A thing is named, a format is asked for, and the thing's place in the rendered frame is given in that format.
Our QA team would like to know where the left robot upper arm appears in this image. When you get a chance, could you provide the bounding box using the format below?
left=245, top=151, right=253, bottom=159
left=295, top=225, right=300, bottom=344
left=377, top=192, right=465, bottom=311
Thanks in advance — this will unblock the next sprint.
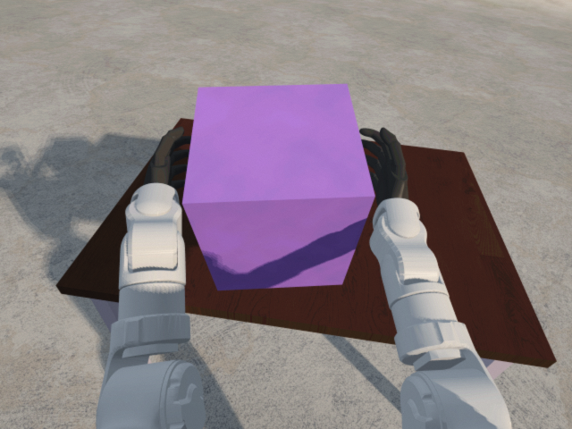
left=97, top=359, right=206, bottom=429

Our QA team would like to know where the right robot upper arm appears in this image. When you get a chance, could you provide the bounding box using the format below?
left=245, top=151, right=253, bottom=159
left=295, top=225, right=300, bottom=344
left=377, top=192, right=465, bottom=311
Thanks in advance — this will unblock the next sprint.
left=400, top=368, right=510, bottom=429

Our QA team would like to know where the robot left forearm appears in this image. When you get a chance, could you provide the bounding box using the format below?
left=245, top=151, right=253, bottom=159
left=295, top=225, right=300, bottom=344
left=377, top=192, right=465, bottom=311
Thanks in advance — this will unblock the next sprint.
left=96, top=183, right=190, bottom=429

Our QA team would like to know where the right robot hand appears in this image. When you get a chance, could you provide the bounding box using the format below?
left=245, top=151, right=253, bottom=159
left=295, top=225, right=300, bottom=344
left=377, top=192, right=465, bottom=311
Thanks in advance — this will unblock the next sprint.
left=359, top=127, right=408, bottom=206

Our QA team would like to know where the table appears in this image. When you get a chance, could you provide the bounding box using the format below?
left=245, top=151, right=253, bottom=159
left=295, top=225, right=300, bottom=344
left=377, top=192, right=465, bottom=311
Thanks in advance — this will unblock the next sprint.
left=55, top=118, right=557, bottom=380

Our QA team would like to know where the carton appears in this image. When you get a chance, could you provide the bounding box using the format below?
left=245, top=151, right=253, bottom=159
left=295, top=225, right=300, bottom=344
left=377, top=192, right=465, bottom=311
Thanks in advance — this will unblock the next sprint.
left=182, top=84, right=375, bottom=290

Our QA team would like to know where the robot right forearm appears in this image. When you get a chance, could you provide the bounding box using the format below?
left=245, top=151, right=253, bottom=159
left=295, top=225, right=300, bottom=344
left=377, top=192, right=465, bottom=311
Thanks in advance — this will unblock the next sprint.
left=369, top=198, right=512, bottom=429

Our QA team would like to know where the left robot hand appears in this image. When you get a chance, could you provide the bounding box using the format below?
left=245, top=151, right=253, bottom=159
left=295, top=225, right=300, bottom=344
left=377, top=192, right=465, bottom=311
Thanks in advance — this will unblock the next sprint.
left=143, top=127, right=191, bottom=189

